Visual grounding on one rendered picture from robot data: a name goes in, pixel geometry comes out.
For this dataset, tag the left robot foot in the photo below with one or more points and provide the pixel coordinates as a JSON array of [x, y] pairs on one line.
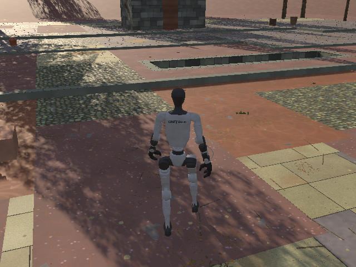
[[168, 230]]

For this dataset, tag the robot left upper arm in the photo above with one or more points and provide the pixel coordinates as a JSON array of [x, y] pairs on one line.
[[158, 125]]

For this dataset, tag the right robot forearm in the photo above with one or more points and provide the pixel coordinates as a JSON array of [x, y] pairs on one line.
[[204, 152]]

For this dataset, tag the left robot hand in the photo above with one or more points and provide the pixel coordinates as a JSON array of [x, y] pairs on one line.
[[156, 152]]

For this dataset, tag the robot right upper arm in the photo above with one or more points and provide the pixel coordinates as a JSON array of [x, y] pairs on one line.
[[197, 127]]

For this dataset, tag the right robot hand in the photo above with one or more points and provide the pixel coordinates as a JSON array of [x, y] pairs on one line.
[[208, 170]]

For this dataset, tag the robot head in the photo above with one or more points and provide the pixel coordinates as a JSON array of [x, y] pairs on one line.
[[178, 97]]

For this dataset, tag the left robot forearm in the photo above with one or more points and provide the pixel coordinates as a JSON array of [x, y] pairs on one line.
[[153, 144]]

